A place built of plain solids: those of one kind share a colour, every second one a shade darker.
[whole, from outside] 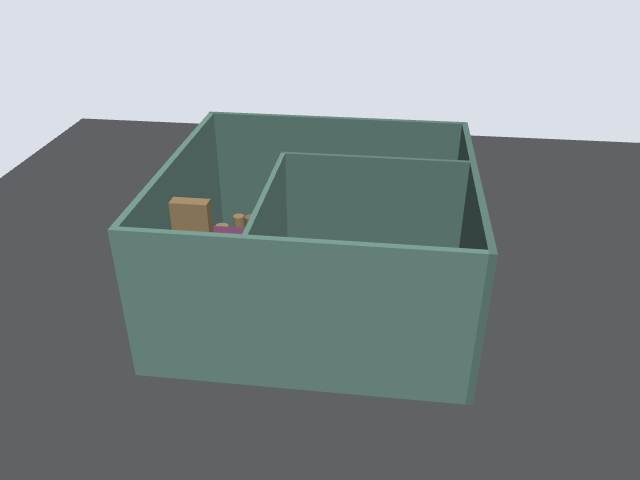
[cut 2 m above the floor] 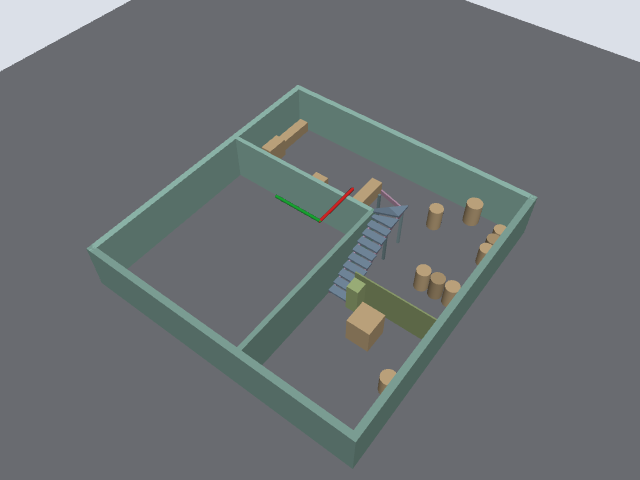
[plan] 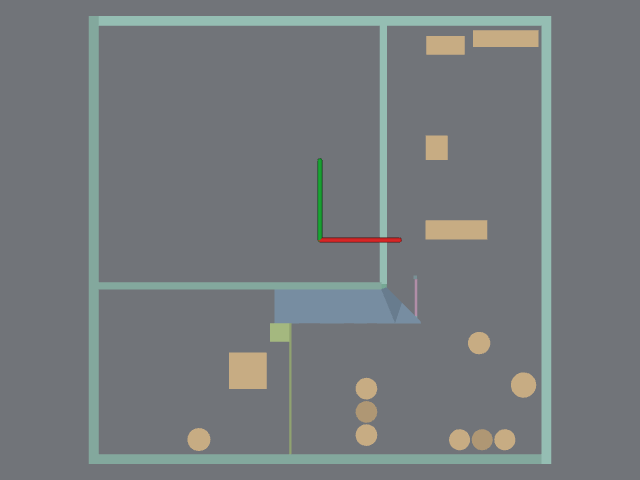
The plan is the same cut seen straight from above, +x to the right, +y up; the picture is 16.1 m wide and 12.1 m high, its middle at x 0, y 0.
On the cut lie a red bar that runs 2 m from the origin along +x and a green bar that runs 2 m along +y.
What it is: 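A barn, workshop or loft; a timber stair that turns on kite winders round a square newel, open at its outer side over a tall bay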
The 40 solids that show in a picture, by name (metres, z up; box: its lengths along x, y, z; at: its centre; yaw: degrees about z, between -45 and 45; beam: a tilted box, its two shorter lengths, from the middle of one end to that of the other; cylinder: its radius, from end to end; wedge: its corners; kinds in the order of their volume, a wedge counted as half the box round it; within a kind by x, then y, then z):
{
 "wall_1": {"box": [0.25, 11.3, 5.9], "at": [-5.7, 0.0, 2.9]},
 "wall_2": {"box": [7.15, 0.18, 5.9], "at": [-2.02, -1.16, 2.9]},
 "wall_3": {"box": [11.66, 0.25, 5.9], "at": [0.0, -5.52, 2.9]},
 "wall_4": {"box": [11.66, 0.25, 5.9], "at": [0.0, 5.52, 2.9]},
 "wall_5": {"box": [0.18, 6.53, 5.9], "at": [1.6, 2.15, 2.9]},
 "wall_6": {"box": [0.25, 11.3, 5.9], "at": [5.7, 0.0, 2.9]},
 "floor_1": {"box": [3.96, 5.55, 0.3], "at": [3.65, 2.67, 2.81]},
 "piece_1": {"cylinder": 0.29, "from": [-3.05, -5.03, 0.0], "to": [-3.05, -5.03, 0.82]},
 "piece_2": {"box": [0.95, 0.92, 1.13], "at": [-1.82, -3.3, 0.52]},
 "piece_3": {"cylinder": 0.27, "from": [1.17, -4.92, 0.0], "to": [1.17, -4.92, 0.92]},
 "piece_4": {"cylinder": 0.27, "from": [1.17, -4.33, 0.0], "to": [1.17, -4.33, 0.92]},
 "piece_5": {"cylinder": 0.27, "from": [1.17, -3.75, 0.0], "to": [1.17, -3.75, 0.92]},
 "piece_6": {"box": [0.56, 0.62, 0.52], "at": [2.94, 2.32, 0.21]},
 "piece_7": {"box": [0.97, 0.48, 0.92], "at": [3.17, 4.91, 0.41]},
 "piece_8": {"box": [1.56, 0.49, 0.68], "at": [3.44, 0.26, 0.29]},
 "piece_9": {"cylinder": 0.27, "from": [3.52, -5.04, 0.0], "to": [3.52, -5.04, 0.82]},
 "piece_10": {"cylinder": 0.28, "from": [4.01, -2.6, 0.0], "to": [4.01, -2.6, 0.96]},
 "piece_11": {"cylinder": 0.27, "from": [4.09, -5.04, 0.0], "to": [4.09, -5.04, 0.82]},
 "piece_12": {"cylinder": 0.27, "from": [4.66, -5.04, 0.0], "to": [4.66, -5.04, 0.82]},
 "piece_13": {"box": [1.65, 0.43, 0.54], "at": [4.68, 5.08, 0.22]},
 "piece_14": {"box": [1.45, 0.54, 1.76], "at": [4.75, 1.24, 3.84]},
 "piece_15": {"cylinder": 0.32, "from": [5.13, -3.66, 0.0], "to": [5.13, -3.66, 0.97]},
 "part_1": {"box": [0.5, 0.47, 1.29], "at": [-1.02, -2.33, 0.6]},
 "part_2": {"box": [0.06, 3.32, 1.58], "at": [-0.75, -3.76, 0.74]},
 "tread_1": {"box": [0.32, 0.86, 0.08], "at": [-0.99, -1.67, 0.15]},
 "tread_2": {"box": [0.32, 0.86, 0.08], "at": [-0.7, -1.67, 0.33]},
 "tread_3": {"box": [0.32, 0.86, 0.08], "at": [-0.41, -1.67, 0.52]},
 "tread_4": {"box": [0.32, 0.86, 0.08], "at": [-0.13, -1.67, 0.7]},
 "tread_5": {"box": [0.32, 0.86, 0.08], "at": [0.16, -1.67, 0.89]},
 "tread_6": {"box": [0.32, 0.86, 0.08], "at": [0.44, -1.67, 1.07]},
 "tread_7": {"box": [0.32, 0.86, 0.08], "at": [0.73, -1.67, 1.26]},
 "tread_8": {"box": [0.32, 0.86, 0.08], "at": [1.01, -1.67, 1.44]},
 "tread_9": {"box": [0.32, 0.86, 0.08], "at": [1.3, -1.67, 1.63]},
 "tread_10": {"wedge": [[1.43, -2.1, 1.77], [1.43, -2.1, 1.85], [1.43, -1.24, 1.77], [1.43, -1.24, 1.85], [1.58, -1.24, 1.77], [1.58, -1.24, 1.85], [1.93, -2.1, 1.77], [1.93, -2.1, 1.85]]},
 "tread_11": {"wedge": [[1.54, -1.24, 1.96], [1.54, -1.24, 2.04], [1.68, -1.19, 1.96], [1.68, -1.19, 2.04], [1.89, -2.1, 1.96], [1.89, -2.1, 2.04], [2.07, -1.58, 1.96], [2.07, -1.58, 2.04]]},
 "tread_12": {"wedge": [[1.89, -2.1, 1.96], [1.89, -2.1, 2.04], [2.07, -1.58, 1.96], [2.07, -1.58, 2.04], [2.54, -2.1, 1.96], [2.54, -2.1, 2.04], [2.54, -2.05, 1.96], [2.54, -2.05, 2.04]]},
 "post_1": {"box": [0.1, 0.1, 1.64], "at": [1.38, -1.96, 0.77]},
 "post_2": {"box": [0.1, 0.1, 2.01], "at": [2.4, -1.96, 0.95]},
 "post_3": {"box": [0.1, 0.1, 2.38], "at": [2.4, -0.94, 1.14]},
 "carriage_1": {"wedge": [[2.39, -1.98, 1.73], [2.39, -1.98, 1.92], [2.39, -0.99, 2.08], [2.39, -0.99, 2.27], [2.45, -1.98, 1.73], [2.45, -1.98, 1.92], [2.45, -0.99, 2.08], [2.45, -0.99, 2.27]]}
}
